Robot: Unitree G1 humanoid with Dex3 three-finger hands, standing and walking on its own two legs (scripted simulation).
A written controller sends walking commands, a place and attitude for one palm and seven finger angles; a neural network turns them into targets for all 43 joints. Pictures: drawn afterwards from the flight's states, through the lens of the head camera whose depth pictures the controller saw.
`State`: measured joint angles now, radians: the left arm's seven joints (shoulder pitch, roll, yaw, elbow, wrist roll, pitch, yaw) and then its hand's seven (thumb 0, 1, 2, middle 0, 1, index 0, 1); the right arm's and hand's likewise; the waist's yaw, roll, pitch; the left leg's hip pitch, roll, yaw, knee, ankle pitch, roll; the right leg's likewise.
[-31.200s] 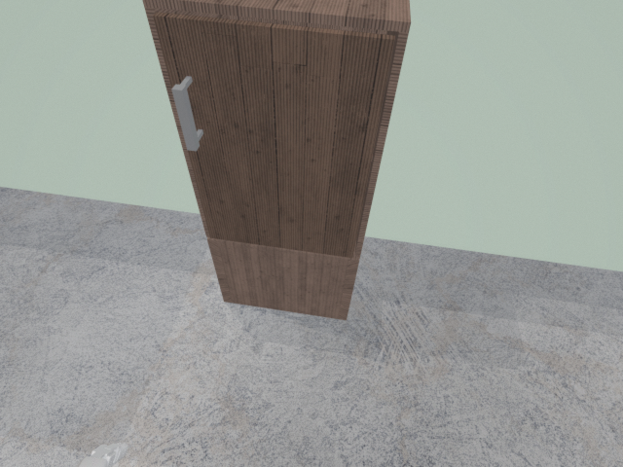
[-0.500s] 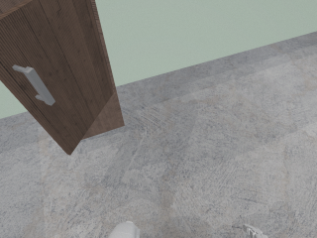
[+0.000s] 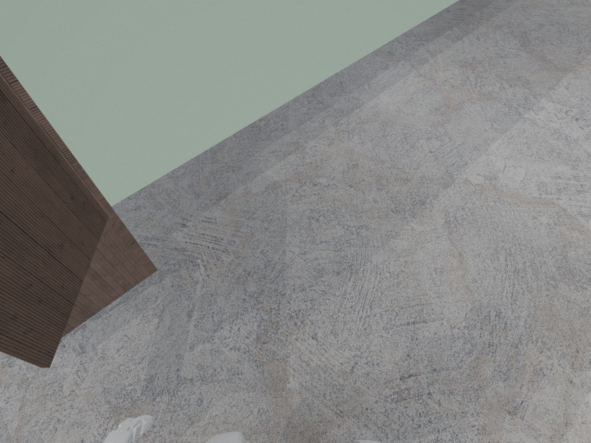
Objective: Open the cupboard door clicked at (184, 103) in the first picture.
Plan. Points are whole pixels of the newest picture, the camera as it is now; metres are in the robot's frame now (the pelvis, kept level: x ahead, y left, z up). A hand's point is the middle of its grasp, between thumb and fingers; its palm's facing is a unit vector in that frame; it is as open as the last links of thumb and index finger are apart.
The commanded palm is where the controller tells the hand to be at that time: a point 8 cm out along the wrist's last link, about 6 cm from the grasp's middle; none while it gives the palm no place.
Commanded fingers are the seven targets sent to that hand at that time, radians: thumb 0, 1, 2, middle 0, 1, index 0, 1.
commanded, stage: walk to a spot facing it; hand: left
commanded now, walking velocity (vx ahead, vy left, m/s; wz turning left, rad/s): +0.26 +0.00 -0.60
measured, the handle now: out of the picture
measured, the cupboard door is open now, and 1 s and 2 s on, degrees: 46 46 46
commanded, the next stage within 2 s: turn to face it in 1.44 s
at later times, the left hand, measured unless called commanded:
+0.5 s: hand (192, 390) +0.21 +0.19 -0.15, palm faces -0.24 -0.96 -0.16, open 7.4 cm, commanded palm none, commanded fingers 0.00 0.90 0.90 -0.20 -0.30 -0.20 -0.30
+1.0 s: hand (324, 261) +0.44 -0.02 -0.15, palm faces -0.49 -0.84 -0.24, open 7.2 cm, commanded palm none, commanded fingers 0.00 0.90 0.90 -0.20 -0.30 -0.20 -0.30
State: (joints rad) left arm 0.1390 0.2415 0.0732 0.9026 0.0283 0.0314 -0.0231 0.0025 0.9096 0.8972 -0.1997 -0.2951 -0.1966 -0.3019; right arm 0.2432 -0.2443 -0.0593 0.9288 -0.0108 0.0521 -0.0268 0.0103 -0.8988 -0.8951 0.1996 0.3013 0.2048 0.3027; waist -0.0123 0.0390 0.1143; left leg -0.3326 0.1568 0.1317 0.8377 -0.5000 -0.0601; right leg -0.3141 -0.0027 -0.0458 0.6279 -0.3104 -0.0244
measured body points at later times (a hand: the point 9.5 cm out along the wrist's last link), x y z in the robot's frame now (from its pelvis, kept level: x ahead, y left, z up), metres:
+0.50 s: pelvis +0.10 +0.01 +0.02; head +0.14 +0.03 +0.47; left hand +0.22 +0.24 -0.14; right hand +0.07 -0.24 -0.11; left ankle +0.09 +0.12 -0.72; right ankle +0.04 -0.12 -0.63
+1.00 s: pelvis +0.27 -0.15 +0.02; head +0.31 -0.19 +0.46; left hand +0.47 +0.02 -0.13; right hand +0.18 -0.37 -0.14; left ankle +0.36 +0.00 -0.63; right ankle +0.26 -0.18 -0.72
